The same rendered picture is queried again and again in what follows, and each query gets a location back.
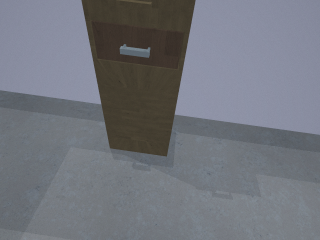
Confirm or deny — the handle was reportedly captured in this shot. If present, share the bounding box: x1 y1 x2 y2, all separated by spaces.
116 0 152 12
119 44 151 58

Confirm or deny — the drawer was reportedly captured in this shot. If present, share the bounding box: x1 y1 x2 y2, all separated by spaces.
91 20 184 69

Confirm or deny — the cabinet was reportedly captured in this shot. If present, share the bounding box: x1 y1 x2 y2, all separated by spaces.
81 0 196 157

